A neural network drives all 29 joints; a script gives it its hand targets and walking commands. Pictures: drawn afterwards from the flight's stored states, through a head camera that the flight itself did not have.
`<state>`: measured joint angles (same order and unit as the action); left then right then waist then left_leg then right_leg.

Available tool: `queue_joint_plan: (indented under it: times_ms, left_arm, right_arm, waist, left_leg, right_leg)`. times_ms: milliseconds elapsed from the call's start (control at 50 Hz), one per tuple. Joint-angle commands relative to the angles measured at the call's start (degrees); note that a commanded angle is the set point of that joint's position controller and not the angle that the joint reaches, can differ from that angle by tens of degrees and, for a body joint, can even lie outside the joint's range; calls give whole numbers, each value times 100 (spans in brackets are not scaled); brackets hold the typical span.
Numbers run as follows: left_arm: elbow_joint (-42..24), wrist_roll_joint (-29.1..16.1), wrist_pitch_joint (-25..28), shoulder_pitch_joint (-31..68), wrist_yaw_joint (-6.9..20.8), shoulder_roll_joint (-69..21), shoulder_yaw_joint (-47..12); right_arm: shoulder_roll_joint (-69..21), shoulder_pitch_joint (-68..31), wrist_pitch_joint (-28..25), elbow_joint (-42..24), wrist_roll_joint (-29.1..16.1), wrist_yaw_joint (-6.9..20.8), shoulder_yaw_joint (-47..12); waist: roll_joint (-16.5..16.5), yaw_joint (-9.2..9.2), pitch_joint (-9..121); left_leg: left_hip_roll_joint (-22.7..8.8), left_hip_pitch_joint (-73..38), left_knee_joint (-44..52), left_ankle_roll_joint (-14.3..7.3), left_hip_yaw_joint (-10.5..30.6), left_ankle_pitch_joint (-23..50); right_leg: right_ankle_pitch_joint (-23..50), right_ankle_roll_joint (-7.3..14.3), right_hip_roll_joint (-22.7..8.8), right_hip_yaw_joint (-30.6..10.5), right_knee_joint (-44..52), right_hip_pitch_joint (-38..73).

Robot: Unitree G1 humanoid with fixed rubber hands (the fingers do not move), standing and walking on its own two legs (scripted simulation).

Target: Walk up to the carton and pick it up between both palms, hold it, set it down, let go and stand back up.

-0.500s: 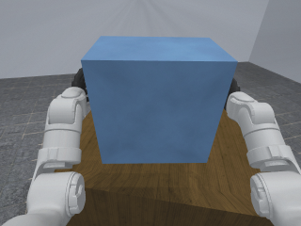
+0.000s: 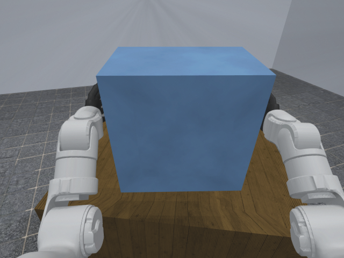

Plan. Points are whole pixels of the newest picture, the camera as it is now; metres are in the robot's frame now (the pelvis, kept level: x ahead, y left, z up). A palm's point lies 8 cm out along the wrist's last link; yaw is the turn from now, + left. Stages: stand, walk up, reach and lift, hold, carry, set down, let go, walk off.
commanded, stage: hold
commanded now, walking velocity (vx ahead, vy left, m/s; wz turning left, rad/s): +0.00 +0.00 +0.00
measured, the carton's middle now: (180, 120) +0.39 -0.01 +0.22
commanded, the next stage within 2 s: none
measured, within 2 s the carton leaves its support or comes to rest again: neither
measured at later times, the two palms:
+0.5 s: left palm (77, 101) +0.38 +0.22 +0.27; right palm (247, 100) +0.39 -0.17 +0.27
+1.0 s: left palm (84, 108) +0.37 +0.21 +0.26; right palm (253, 111) +0.38 -0.18 +0.25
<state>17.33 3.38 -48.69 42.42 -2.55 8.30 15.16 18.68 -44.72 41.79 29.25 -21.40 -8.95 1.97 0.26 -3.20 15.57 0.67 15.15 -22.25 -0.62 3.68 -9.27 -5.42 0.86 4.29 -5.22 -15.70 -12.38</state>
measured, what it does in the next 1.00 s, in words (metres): stands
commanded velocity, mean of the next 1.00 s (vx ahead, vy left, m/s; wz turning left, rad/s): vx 0.00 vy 0.00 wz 0.00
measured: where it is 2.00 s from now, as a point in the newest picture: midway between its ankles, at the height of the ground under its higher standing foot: outside the picture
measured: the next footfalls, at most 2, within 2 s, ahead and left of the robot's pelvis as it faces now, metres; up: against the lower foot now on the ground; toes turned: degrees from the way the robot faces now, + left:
none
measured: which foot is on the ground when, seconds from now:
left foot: down 0.00-1.00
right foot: down 0.00-1.00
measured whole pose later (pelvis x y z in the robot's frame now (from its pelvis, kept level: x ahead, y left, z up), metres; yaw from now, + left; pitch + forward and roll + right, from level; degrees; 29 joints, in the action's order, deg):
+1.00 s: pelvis +0.02 +0.01 +0.00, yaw +1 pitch +0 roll -2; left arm 14.2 3.6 -49.7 41.6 -1.8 9.4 15.0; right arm 18.5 -44.3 40.3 28.2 -21.4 -9.0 -0.1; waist 0.6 -2.6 13.6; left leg 1.2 11.4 -22.6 -1.2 4.2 -11.5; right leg -7.2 0.3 3.7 -4.8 -14.4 -7.6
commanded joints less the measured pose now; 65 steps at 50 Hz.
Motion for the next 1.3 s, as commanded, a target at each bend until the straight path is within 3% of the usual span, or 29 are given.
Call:
queue_joint_plan:
  times_ms: [0,100,120,140,160,220,300,320,400,440,500,600,680,720,800,880,940,1080,1180,1260,1280]
  left_arm:
    - [-1180,-1310,505,5329,789,-3677,-2560]
    - [-652,-1314,557,5400,886,-3521,-2323]
    - [-753,-1378,699,6111,902,-3343,-2204]
    - [-290,-1340,744,6136,918,-3396,-2133]
    - [-113,-1335,805,6187,947,-3372,-2039]
    - [-25,-1377,890,6231,1020,-3536,-2149]
    - [349,-1274,912,6000,1178,-3553,-1978]
    - [285,-1293,938,6073,1195,-3599,-2067]
    - [-382,-1500,1017,5960,1162,-3720,-2369]
    - [-698,-1462,987,5772,1123,-3668,-2396]
    - [-881,-1297,847,5470,1106,-3515,-2295]
    - [-1652,-1382,729,5329,1030,-3620,-2676]
    - [-2131,-1476,652,5239,920,-3638,-2923]
    - [-2499,-1454,607,5104,843,-3597,-2977]
    - [-2110,-1235,468,4795,885,-3406,-2706]
    - [-2170,-1273,450,4896,929,-3465,-2834]
    - [-1961,-1280,450,4887,954,-3473,-2780]
    - [-1284,-1130,444,5113,1076,-3482,-2546]
    - [-1261,-1324,610,5607,1087,-3647,-2707]
    - [-753,-1273,696,5734,1053,-3570,-2504]
    - [-713,-1278,712,5705,1068,-3586,-2470]
  right_arm:
    - [-4245,-6324,-556,-2428,-1243,1155,-1707]
    - [-4239,-6410,-532,-1956,-1121,1107,-1558]
    - [-4580,-6930,-620,-1831,-928,1108,-1565]
    - [-4607,-6986,-667,-1610,-783,1101,-1400]
    - [-4647,-6995,-699,-1366,-714,1097,-1326]
    - [-4479,-6861,-764,-1121,-722,1030,-1184]
    - [-4265,-6875,-791,-941,-698,932,-1088]
    - [-4199,-6754,-783,-818,-663,913,-1015]
    - [-4208,-6620,-829,-1504,-926,808,-1267]
    - [-4151,-6383,-780,-1637,-1023,792,-1381]
    - [-3966,-6059,-693,-1635,-1072,790,-1440]
    - [-3885,-5902,-731,-2241,-1220,818,-1642]
    - [-3840,-5869,-758,-2749,-1275,880,-1758]
    - [-3865,-5790,-769,-3006,-1378,907,-1904]
    - [-3818,-5777,-737,-2938,-1235,946,-1859]
    - [-3885,-5876,-740,-2959,-1204,915,-1924]
    - [-3990,-5997,-736,-2960,-1155,911,-1955]
    - [-3992,-6082,-678,-2133,-946,952,-1618]
    - [-4062,-6176,-730,-1889,-866,947,-1436]
    - [-4055,-6241,-725,-1426,-739,1009,-1280]
    - [-4154,-6370,-762,-1513,-796,1021,-1334]
  waist:
    - [23,293,2306]
    - [-156,181,2217]
    - [-384,461,2340]
    - [-474,346,2116]
    - [-526,358,2075]
    - [-68,168,2222]
    - [11,52,2055]
    - [151,-92,2051]
    - [332,-193,2616]
    - [386,-196,2603]
    - [391,-161,2235]
    - [586,-174,2487]
    - [561,-149,2532]
    - [563,-21,2759]
    - [184,135,2301]
    - [199,94,2480]
    - [-10,116,2457]
    - [89,106,1896]
    - [371,-98,2190]
    - [237,-47,1795]
    - [203,44,1900]
  left_leg:
    - [-20,-528,426,-125,96,405]
    - [2,-470,422,-166,72,215]
    - [57,-412,440,-226,11,-194]
    - [93,-378,492,-265,-2,-497]
    - [86,-372,527,-307,-15,-564]
    - [53,-376,520,-174,37,-358]
    - [86,-344,524,-95,45,-224]
    - [95,-400,530,-22,66,-107]
    - [128,-748,257,179,151,909]
    - [96,-991,151,280,199,1472]
    - [81,-1077,131,316,200,1654]
    - [4,-1436,-43,468,259,2363]
    - [-27,-1550,-135,476,265,2624]
    - [-54,-1784,-246,494,270,2996]
    - [-39,-1513,-60,303,186,2426]
    - [-28,-1508,-10,281,153,2298]
    - [-9,-1399,55,194,118,2010]
    - [-18,-942,353,128,48,1126]
    - [-8,-943,367,212,85,919]
    - [-17,-680,509,144,83,381]
    - [1,-616,518,95,64,356]
  right_leg:
    - [198,44,-21,5,103,875]
    - [-10,-3,-108,-40,182,840]
    - [-96,-117,-214,-35,198,875]
    - [-311,-133,-260,-21,248,716]
    - [-376,-135,-270,-31,265,688]
    - [16,-101,-253,-17,167,986]
    - [216,-132,-257,3,196,1162]
    - [369,-118,-257,4,175,1174]
    - [1412,-161,-191,49,8,1594]
    - [1757,-178,-136,109,-48,1632]
    - [1753,-159,-114,134,-8,1560]
    - [2070,-85,-18,197,-86,1520]
    - [2145,-61,14,213,-94,1337]
    - [2342,-73,41,220,-147,1375]
    - [1939,-94,7,191,-23,1316]
    - [1999,-90,0,173,-33,1439]
    - [1955,-119,-13,151,-12,1474]
    - [1211,-67,-79,122,117,1383]
    - [1088,-43,-119,116,78,1372]
    - [616,-52,-171,120,147,1175]
    - [591,-77,-175,118,142,1227]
